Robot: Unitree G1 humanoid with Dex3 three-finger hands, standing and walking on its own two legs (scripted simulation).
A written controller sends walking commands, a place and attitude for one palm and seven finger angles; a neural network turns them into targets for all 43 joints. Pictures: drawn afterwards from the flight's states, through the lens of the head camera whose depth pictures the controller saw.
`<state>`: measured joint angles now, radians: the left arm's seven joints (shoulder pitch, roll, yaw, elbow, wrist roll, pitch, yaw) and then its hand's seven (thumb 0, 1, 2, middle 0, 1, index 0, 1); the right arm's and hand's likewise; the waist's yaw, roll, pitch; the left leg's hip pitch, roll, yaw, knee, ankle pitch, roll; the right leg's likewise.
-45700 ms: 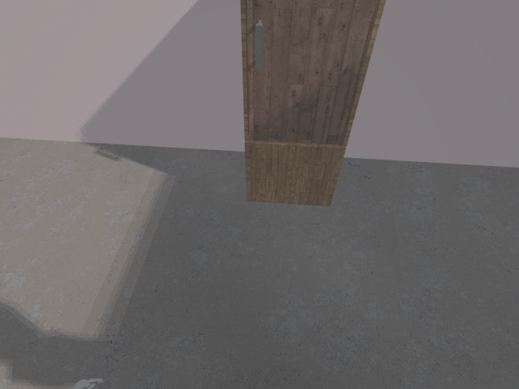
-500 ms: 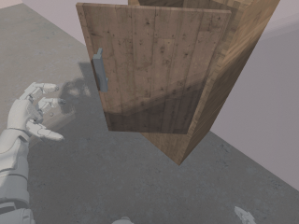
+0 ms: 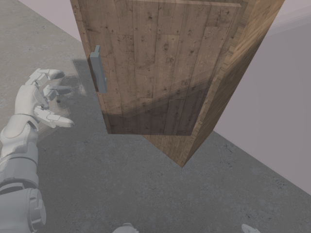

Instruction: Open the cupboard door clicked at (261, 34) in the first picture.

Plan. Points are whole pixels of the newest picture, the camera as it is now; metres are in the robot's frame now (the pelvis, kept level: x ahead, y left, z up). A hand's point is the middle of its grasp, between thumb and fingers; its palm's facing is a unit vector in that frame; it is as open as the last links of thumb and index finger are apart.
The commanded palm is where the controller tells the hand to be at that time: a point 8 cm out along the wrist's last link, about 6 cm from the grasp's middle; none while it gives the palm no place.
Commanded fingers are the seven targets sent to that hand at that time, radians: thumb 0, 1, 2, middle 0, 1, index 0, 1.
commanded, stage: move the hooked fingers beside the handle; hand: left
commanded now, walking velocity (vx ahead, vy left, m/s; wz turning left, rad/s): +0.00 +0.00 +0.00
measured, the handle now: (100, 70) +0.54 +0.17 +0.10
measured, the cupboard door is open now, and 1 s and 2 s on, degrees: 41 41 41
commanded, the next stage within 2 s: slide the fingers in behind the handle in 1.34 s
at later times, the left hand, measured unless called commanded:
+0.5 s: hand (68, 86) +0.46 +0.24 +0.11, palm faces +0.03 -1.00 +0.02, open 14.0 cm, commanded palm +0.45 +0.29 +0.10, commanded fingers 0.00 -0.50 0.30 -0.30 -1.20 -0.30 -1.20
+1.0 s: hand (71, 85) +0.48 +0.24 +0.10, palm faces +0.03 -1.00 +0.01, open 14.0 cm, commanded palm +0.45 +0.28 +0.09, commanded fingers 0.00 -0.50 0.30 -0.30 -1.20 -0.30 -1.20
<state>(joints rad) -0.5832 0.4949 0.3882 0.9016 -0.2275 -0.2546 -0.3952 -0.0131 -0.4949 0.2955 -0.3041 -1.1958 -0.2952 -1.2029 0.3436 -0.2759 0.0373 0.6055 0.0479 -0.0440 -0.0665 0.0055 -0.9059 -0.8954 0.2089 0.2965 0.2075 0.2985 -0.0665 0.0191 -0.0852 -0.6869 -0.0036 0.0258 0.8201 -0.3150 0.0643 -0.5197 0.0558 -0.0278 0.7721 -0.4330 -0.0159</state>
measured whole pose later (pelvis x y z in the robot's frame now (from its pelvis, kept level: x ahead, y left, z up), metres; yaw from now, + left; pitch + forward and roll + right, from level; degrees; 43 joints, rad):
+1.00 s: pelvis +0.00 +0.00 -0.01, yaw -1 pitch +16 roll -4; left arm -0.81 0.59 0.43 1.14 -0.16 -0.32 -0.37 -0.01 -0.50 0.30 -0.30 -1.20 -0.29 -1.20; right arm 0.41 -0.28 0.03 0.63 0.03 0.06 -0.05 0.00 -0.91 -0.90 0.21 0.30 0.21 0.30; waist -0.13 0.03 -0.11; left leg -0.84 0.02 0.02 0.92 -0.36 0.06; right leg -0.66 0.08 -0.03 0.85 -0.46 -0.02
